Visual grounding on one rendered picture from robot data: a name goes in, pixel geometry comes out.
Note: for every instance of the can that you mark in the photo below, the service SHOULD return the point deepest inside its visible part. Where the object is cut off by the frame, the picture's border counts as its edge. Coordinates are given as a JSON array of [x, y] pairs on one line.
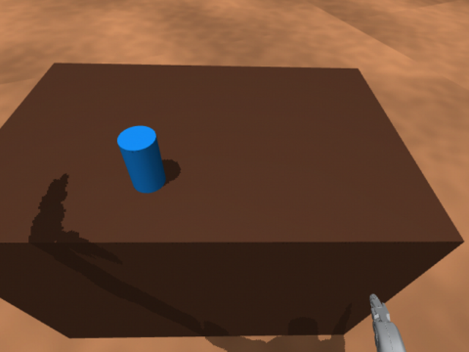
[[140, 151]]

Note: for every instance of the right robot hand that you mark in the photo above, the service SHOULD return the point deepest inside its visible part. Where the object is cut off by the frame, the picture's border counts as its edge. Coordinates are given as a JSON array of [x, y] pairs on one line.
[[387, 337]]

